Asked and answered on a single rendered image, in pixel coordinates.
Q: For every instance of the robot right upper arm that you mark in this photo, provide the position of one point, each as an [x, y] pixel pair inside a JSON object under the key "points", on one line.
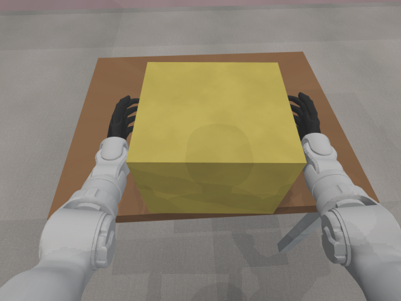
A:
{"points": [[367, 242]]}

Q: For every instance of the robot left hand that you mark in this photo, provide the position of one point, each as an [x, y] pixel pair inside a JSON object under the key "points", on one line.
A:
{"points": [[119, 123]]}

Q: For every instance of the table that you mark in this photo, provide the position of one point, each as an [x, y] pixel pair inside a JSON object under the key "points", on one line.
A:
{"points": [[116, 78]]}

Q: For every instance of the right robot forearm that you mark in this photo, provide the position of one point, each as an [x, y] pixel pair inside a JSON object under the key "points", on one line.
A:
{"points": [[328, 183]]}

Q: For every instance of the robot left upper arm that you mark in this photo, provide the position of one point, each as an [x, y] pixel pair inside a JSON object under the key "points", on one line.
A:
{"points": [[76, 243]]}

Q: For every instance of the left robot forearm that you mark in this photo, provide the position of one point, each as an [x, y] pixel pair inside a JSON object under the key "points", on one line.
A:
{"points": [[104, 187]]}

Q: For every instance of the robot right hand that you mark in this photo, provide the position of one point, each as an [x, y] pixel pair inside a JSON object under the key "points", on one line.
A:
{"points": [[307, 120]]}

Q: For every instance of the carton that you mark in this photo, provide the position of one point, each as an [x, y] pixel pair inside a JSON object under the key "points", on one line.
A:
{"points": [[214, 137]]}

